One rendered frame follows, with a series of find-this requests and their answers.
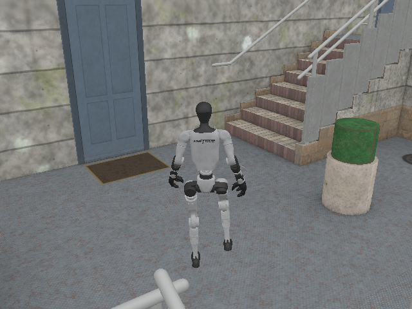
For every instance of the robot left hand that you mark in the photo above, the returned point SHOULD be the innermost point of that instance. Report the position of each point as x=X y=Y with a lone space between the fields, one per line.
x=178 y=179

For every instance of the robot right forearm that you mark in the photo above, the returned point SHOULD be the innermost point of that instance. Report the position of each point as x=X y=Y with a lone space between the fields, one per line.
x=237 y=172

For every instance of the robot right upper arm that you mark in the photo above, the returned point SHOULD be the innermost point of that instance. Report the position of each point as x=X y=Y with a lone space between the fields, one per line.
x=228 y=146

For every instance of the robot right thigh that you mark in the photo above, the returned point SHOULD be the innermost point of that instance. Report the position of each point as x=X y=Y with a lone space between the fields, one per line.
x=221 y=188

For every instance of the robot left upper arm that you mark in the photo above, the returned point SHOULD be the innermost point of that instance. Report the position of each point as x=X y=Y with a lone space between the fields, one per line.
x=181 y=145

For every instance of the right robot shin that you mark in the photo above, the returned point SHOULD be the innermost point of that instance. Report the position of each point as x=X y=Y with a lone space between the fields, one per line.
x=225 y=220

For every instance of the robot right hand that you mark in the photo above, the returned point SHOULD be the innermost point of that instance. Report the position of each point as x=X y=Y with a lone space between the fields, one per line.
x=241 y=187

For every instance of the robot left forearm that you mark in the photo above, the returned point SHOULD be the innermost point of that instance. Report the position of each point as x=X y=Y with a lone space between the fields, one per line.
x=174 y=169

